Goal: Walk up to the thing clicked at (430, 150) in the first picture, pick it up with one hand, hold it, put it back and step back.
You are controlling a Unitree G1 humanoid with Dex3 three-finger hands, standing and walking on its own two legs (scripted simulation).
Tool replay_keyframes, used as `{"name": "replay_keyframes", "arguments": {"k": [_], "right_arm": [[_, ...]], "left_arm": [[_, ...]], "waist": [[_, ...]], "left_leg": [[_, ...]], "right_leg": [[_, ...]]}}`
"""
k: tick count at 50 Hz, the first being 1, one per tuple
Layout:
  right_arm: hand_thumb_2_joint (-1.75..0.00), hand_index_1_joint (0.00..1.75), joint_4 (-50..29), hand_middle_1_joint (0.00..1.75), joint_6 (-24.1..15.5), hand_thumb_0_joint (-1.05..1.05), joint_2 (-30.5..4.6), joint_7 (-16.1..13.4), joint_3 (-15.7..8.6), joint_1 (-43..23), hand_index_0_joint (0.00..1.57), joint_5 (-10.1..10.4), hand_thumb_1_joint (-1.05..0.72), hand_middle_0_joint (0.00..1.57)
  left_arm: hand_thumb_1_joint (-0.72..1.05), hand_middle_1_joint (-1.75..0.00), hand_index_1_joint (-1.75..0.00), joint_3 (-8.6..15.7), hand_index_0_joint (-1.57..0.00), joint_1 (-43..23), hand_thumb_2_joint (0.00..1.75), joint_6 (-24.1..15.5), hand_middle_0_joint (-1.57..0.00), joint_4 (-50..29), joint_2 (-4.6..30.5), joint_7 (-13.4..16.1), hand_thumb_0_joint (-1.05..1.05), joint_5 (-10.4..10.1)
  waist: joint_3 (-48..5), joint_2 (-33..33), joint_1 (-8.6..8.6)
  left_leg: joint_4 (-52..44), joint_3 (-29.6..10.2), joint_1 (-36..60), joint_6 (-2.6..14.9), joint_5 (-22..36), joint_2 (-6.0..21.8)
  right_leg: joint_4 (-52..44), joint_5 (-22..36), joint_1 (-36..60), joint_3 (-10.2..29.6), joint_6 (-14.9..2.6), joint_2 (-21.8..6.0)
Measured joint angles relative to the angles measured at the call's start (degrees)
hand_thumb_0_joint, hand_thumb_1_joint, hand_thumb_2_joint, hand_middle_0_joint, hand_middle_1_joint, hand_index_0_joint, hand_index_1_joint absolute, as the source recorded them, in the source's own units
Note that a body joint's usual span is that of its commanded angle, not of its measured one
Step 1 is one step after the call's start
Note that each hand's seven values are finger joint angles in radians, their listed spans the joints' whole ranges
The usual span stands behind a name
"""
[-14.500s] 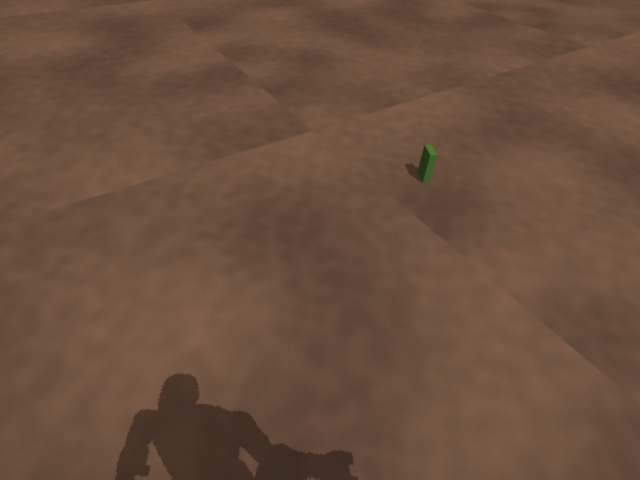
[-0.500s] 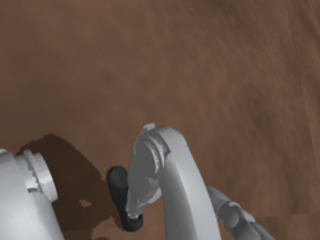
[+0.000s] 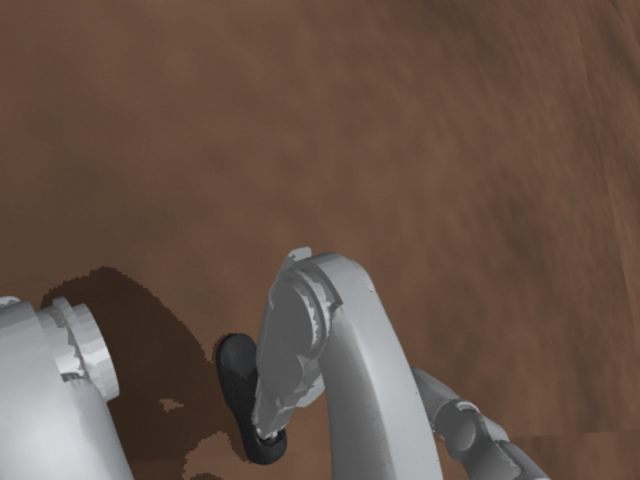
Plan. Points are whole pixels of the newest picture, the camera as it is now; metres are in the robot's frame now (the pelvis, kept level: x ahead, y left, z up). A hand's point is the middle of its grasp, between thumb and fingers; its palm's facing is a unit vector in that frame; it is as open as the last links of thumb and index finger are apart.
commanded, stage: settle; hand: left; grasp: from the side
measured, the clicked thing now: out of the picture +0.44 +0.35 -0.20
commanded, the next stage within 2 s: hold in 0.52 s
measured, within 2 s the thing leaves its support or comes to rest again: leaves its support in 0.20 s
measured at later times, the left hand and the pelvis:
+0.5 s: hand out of the picture +0.41 +0.38 -0.10, palm faces +0.54 -0.84 -0.01, open 12.7 cm; pelvis +0.00 +0.00 +0.01, yaw +2 degrees
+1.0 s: hand out of the picture +0.35 +0.37 +0.04, palm faces +0.50 -0.87 -0.07, open 12.7 cm; pelvis +0.02 -0.01 +0.07, yaw +9 degrees
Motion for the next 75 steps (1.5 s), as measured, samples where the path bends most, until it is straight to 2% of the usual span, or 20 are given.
{"name": "replay_keyframes", "arguments": {"k": [11,16,21,26,31,34,37,40,42,45,48,52,57,62,69,72,75], "right_arm": [[-0.89,0.30,0.5,0.30,-0.5,0.00,0.1,0.1,-1.4,0.7,0.21,0.2,-0.88,0.21],[-0.90,0.30,0.9,0.30,-0.4,0.00,0.4,0.1,-3.0,2.1,0.21,0.8,-0.89,0.21],[-0.90,0.30,1.2,0.30,-0.4,0.00,0.6,0.2,-5.6,3.9,0.21,2.1,-0.89,0.21],[-0.90,0.30,1.5,0.30,-0.6,0.00,0.9,0.3,-8.5,6.2,0.21,4.2,-0.89,0.21],[-0.89,0.30,2.2,0.30,-0.7,0.00,1.6,0.3,-11.7,8.4,0.21,6.5,-0.88,0.21],[-0.89,0.30,3.2,0.30,-0.6,0.00,2.4,0.2,-13.5,9.4,0.21,7.7,-0.88,0.21],[-0.89,0.30,3.7,0.30,-0.3,0.00,3.2,0.1,-15.4,10.4,0.21,8.9,-0.88,0.21],[-0.89,0.30,4.0,0.30,0.0,0.00,3.9,-0.1,-17.6,11.6,0.21,10.2,-0.88,0.21],[-0.89,0.30,4.3,0.30,0.0,0.00,4.2,-0.4,-18.9,12.4,0.21,11.5,-0.89,0.21],[-0.89,0.30,4.7,0.30,0.0,0.00,4.4,-1.0,-20.9,13.4,0.21,13.7,-0.89,0.21],[-0.89,0.30,4.9,0.30,-0.4,0.00,4.6,-1.9,-22.8,13.9,0.21,15.6,-0.89,0.21],[-0.89,0.30,4.9,0.30,-1.0,0.00,5.1,-3.2,-25.4,13.9,0.21,17.4,-0.89,0.21],[-0.89,0.30,4.5,0.30,-2.1,0.00,5.6,-4.6,-28.0,13.0,0.20,18.7,-0.90,0.21],[-0.89,0.30,3.9,0.30,-3.4,0.00,5.7,-5.7,-29.6,12.5,0.20,19.7,-0.90,0.20],[-0.89,0.30,2.6,0.30,-4.0,0.00,6.4,-7.3,-30.5,14.0,0.20,21.4,-0.89,0.20],[-0.89,0.30,2.8,0.30,-4.6,0.00,7.0,-8.0,-30.5,14.7,0.20,21.6,-0.89,0.20],[-0.89,0.30,3.0,0.30,-5.4,0.00,7.6,-8.4,-30.4,15.6,0.20,21.3,-0.89,0.20]], "left_arm": [[-0.61,-0.96,-0.98,1.1,-0.56,0.7,0.82,1.2,-0.51,-4.0,-2.5,-0.8,-0.05,-0.6],[-0.61,-0.97,-0.99,0.9,-0.56,1.1,0.82,2.8,-0.51,-8.5,-4.1,-1.5,-0.06,-0.7],[-0.61,-0.97,-0.99,-0.2,-0.55,2.4,0.82,5.8,-0.51,-13.5,-6.3,-3.1,-0.05,-1.4],[-0.61,-0.98,-0.99,-2.0,-0.55,4.4,0.82,9.6,-0.51,-17.6,-9.5,-4.2,-0.05,-2.1],[-0.61,-0.98,-0.99,-3.2,-0.55,5.4,0.83,13.2,-0.50,-22.2,-13.4,-4.1,-0.05,-2.8],[-0.61,-0.98,-0.99,-4.7,-0.55,5.6,0.83,15.1,-0.50,-24.2,-15.0,-3.8,-0.05,-2.5],[-0.61,-0.98,-1.00,-6.0,-0.55,6.7,0.83,17.6,-0.50,-26.9,-16.3,-3.9,-0.05,-1.3],[-0.61,-0.98,-1.00,-7.6,-0.55,9.1,0.83,19.9,-0.50,-31.3,-18.1,-4.8,-0.05,-1.1],[-0.61,-0.99,-1.00,-8.4,-0.55,11.0,0.83,21.0,-0.50,-34.4,-19.6,-6.1,-0.05,-1.8],[-0.61,-0.98,-1.00,-9.4,-0.55,13.7,0.83,22.8,-0.50,-38.0,-22.3,-7.9,-0.05,-4.0],[-0.61,-0.98,-1.00,-9.5,-0.55,16.1,0.83,25.0,-0.50,-41.9,-25.2,-8.8,-0.05,-6.1],[-0.61,-0.99,-1.00,-9.7,-0.54,18.0,0.84,27.6,-0.49,-47.3,-28.9,-8.1,-0.05,-8.0],[-0.61,-0.99,-1.00,-11.2,-0.54,19.8,0.84,30.9,-0.49,-54.0,-31.9,-6.9,-0.05,-8.4],[-0.61,-0.97,-0.98,-13.4,-0.55,21.5,0.83,33.6,-0.51,-59.1,-34.8,-6.7,-0.05,-9.3],[-0.61,-0.97,-0.98,-17.0,-0.56,28.1,0.83,38.9,-0.51,-68.3,-39.0,-1.5,-0.05,-8.3],[-0.61,-0.97,-0.98,-18.4,-0.55,30.0,0.83,39.9,-0.51,-69.2,-40.5,0.8,-0.05,-7.6],[-0.61,-0.97,-0.99,-19.5,-0.55,31.1,0.83,40.7,-0.50,-69.3,-41.0,2.5,-0.05,-6.1]], "waist": [[-0.4,0.3,0.90],[-1.5,0.9,1.55],[-4.0,2.9,2.23],[-7.5,5.5,3.24],[-10.8,7.5,4.65],[-12.7,8.3,5.41],[-14.3,9.4,6.00],[-16.2,10.7,6.69],[-17.7,11.7,7.19],[-20.0,13.2,8.06],[-21.7,14.4,9.10],[-23.5,15.1,10.54],[-25.1,15.8,11.75],[-26.6,16.6,12.34],[-28.2,17.1,12.56],[-28.3,17.0,12.52],[-28.3,16.9,12.33]], "left_leg": [[-0.2,0.2,0.0,-0.06,0.3,-0.2],[-0.7,0.8,-0.1,-0.23,0.5,-0.4],[-1.8,1.7,-0.6,-0.13,0.9,-0.5],[-3.2,3.2,-1.2,0.18,1.3,-0.5],[-5.0,5.1,-1.6,0.45,1.9,-0.5],[-6.3,6.4,-1.6,0.50,2.2,-0.5],[-7.8,7.5,-1.6,0.51,2.3,-0.5],[-9.5,8.8,-1.6,0.51,2.2,-0.5],[-10.8,9.7,-1.5,0.50,2.1,-0.6],[-13.0,11.1,-0.9,0.40,1.8,-0.7],[-15.6,12.4,0.3,0.17,1.5,-0.7],[-19.7,14.1,2.9,-0.22,1.3,-0.7],[-26.0,15.6,7.7,-0.57,1.6,-0.7],[-32.7,16.5,13.8,-0.53,1.9,-0.6],[-43.1,17.6,25.6,-0.46,2.3,-0.2],[-48.1,18.1,31.2,-0.39,3.2,-0.3],[-52.9,18.4,36.4,-0.40,4.2,-0.5]], "right_leg": [[0.0,0.0,0.1,0.1,-0.11,-0.2],[0.0,-0.2,-0.1,0.4,-0.42,-0.6],[-0.5,-0.4,-0.5,1.0,-0.68,-1.0],[-1.0,-0.6,-1.2,1.9,-0.92,-1.5],[-1.6,-1.0,-1.9,3.2,-1.21,-2.2],[-2.0,-1.2,-2.3,4.0,-1.49,-2.6],[-2.8,-1.5,-2.6,4.8,-1.75,-3.0],[-3.7,-2.0,-2.9,5.6,-2.01,-3.4],[-4.3,-2.5,-3.1,6.3,-2.16,-3.7],[-5.5,-3.4,-3.1,7.4,-2.43,-4.1],[-7.1,-4.0,-2.5,8.2,-2.74,-4.5],[-9.9,-4.7,-0.9,9.5,-3.23,-4.9],[-15.1,-4.7,2.9,10.5,-3.55,-5.1],[-21.5,-4.4,8.7,10.9,-3.52,-5.1],[-32.0,-3.6,20.2,11.4,-3.30,-4.8],[-37.1,-2.7,25.7,11.6,-3.18,-4.9],[-41.8,-1.8,31.0,11.7,-3.13,-5.1]]}}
